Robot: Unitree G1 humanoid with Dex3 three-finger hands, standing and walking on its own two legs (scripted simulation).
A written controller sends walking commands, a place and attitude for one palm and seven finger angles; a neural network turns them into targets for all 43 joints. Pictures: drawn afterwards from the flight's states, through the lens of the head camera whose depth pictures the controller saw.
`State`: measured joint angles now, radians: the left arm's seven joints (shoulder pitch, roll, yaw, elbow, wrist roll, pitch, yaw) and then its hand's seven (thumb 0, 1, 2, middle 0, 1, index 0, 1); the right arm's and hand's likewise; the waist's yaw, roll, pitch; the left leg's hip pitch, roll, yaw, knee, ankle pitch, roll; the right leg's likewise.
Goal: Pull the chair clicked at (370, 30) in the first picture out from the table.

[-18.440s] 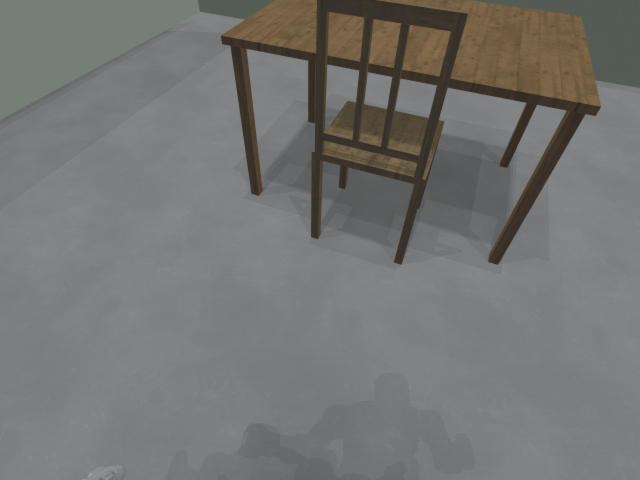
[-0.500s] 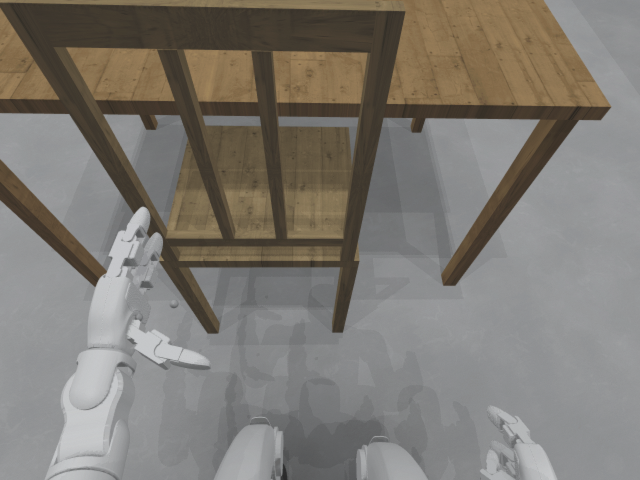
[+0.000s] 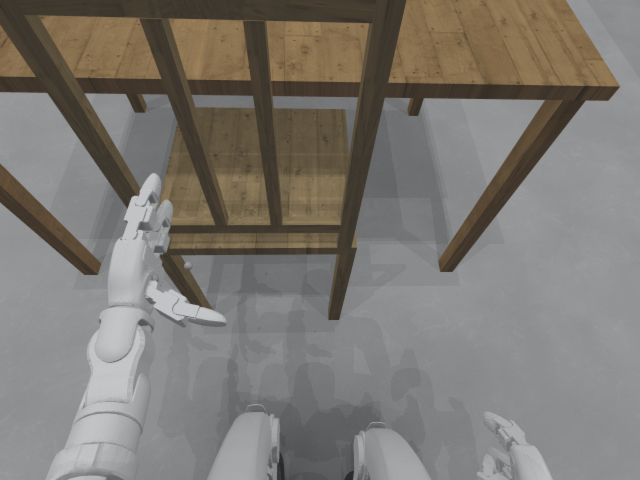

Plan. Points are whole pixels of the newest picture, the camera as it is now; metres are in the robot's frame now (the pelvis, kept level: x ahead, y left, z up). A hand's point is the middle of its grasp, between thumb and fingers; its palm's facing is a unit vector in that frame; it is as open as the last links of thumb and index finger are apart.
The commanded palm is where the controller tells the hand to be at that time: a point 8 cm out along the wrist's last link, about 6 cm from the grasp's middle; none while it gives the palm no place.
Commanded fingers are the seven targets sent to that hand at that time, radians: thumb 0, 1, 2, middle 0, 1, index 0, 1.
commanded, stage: aim the fingers beside a spindle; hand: left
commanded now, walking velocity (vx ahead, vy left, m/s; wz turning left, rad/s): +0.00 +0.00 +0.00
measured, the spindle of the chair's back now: (197, 148) +0.53 +0.18 +0.05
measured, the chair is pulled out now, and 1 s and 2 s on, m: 0.00 0.00 0.00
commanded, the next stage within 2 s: push the fingers through the gap in 0.82 s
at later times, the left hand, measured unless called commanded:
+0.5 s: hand (202, 255) +0.38 +0.16 +0.01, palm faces +0.05 -1.00 -0.04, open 16.9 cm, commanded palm +0.36 +0.21 +0.02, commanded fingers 0.00 -0.50 0.30 -0.06 -0.08 -0.06 -0.08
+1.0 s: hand (200, 256) +0.38 +0.16 +0.01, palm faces +0.04 -1.00 -0.04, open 16.9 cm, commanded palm +0.36 +0.21 +0.02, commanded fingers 0.00 -0.50 0.30 -0.06 -0.08 -0.06 -0.08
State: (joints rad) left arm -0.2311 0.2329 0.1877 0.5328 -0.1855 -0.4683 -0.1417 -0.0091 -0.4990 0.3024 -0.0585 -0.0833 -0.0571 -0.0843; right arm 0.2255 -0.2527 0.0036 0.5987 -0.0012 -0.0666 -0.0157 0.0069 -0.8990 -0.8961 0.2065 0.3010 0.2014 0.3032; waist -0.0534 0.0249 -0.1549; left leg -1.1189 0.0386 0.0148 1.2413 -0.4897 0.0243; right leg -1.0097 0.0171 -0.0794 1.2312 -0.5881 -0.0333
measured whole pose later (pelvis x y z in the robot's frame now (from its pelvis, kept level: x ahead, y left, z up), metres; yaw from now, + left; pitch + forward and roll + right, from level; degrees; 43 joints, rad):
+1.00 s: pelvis +0.00 +0.00 -0.01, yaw +0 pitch +22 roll -2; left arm -0.32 0.22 0.18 0.62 -0.15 -0.51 -0.08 -0.01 -0.50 0.30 -0.06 -0.08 -0.06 -0.08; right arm 0.22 -0.25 0.00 0.60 -0.01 0.00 0.01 0.00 -0.90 -0.90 0.21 0.30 0.20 0.30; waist -0.06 0.03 -0.16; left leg -1.17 0.04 0.02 1.27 -0.50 0.03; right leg -1.06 0.02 -0.08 1.27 -0.60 -0.03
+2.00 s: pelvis -0.01 +0.01 -0.02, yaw -2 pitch +27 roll -3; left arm -0.77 0.37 0.35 1.06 -0.08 -0.54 -0.09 -0.01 -0.50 0.30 -0.06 -0.08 -0.06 -0.08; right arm 0.29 -0.25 0.01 0.64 -0.04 0.06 0.02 0.00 -0.90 -0.90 0.21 0.30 0.20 0.30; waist -0.15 0.04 -0.15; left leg -1.29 0.05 0.01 1.32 -0.50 0.04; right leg -1.17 0.03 -0.08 1.30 -0.59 -0.03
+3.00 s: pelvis +0.00 +0.01 -0.02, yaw -2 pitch +28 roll -4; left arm -0.80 0.37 0.35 1.07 -0.06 -0.53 -0.07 -0.01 -0.48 0.31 -0.25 -0.67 -0.24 -0.67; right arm 0.31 -0.25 0.01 0.63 -0.05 0.12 0.04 0.00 -0.90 -0.90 0.21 0.30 0.20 0.30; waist -0.16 0.04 -0.15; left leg -1.29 0.06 0.01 1.32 -0.51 0.04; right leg -1.17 0.04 -0.07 1.28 -0.59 -0.02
